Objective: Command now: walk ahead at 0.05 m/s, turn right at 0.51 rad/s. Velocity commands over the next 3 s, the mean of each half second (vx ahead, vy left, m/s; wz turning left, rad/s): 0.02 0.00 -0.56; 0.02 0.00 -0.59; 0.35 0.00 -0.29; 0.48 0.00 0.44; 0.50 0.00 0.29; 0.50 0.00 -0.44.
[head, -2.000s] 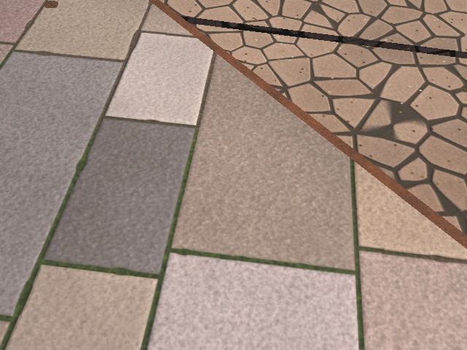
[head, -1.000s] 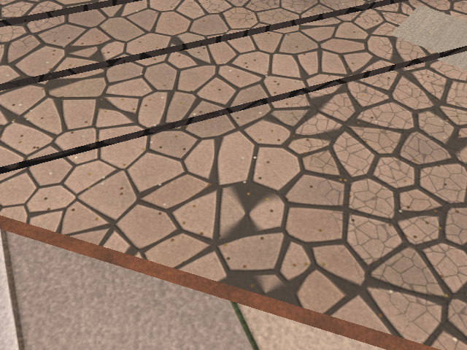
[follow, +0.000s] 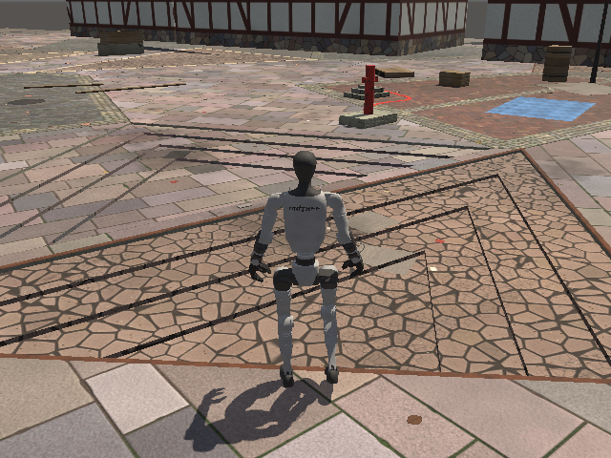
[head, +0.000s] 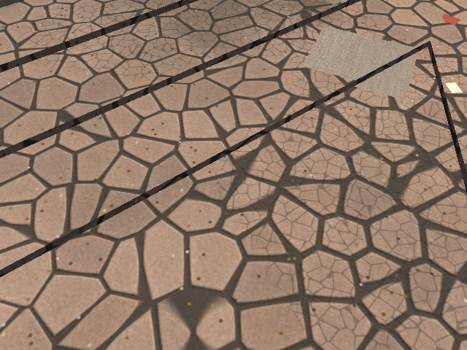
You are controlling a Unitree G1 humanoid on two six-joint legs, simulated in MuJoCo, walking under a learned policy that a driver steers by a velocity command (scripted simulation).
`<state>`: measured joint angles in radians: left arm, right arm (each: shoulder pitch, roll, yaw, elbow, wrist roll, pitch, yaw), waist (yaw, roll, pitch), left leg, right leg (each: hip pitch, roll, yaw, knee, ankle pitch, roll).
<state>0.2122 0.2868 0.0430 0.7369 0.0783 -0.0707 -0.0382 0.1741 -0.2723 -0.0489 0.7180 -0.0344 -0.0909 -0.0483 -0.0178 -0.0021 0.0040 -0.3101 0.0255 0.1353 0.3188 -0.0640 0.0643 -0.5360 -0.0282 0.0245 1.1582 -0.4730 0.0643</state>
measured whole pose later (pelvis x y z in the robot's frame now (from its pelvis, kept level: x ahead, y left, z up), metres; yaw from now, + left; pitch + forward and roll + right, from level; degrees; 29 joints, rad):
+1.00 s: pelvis +0.01 -0.02 -0.01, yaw -35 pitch +4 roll +1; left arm 0.28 0.30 0.03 0.66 0.06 -0.05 -0.05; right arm 0.19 -0.27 0.00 0.67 -0.04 -0.09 -0.02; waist 0.01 -0.01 -0.04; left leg -0.24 -0.05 0.03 0.43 -0.27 0.06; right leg -0.47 0.13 0.24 0.78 -0.43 0.01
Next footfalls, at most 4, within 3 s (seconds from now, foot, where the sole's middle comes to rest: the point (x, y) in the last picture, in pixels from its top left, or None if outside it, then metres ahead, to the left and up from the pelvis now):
0.26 right None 0.01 -0.15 -0.78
0.92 left None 0.08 0.06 -0.78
1.42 right None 0.02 -0.24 -0.78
2.12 left None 0.50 -0.23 -0.93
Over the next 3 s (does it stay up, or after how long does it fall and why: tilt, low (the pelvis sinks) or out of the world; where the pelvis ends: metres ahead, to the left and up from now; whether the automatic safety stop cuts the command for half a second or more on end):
stays up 0.77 -0.51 -0.16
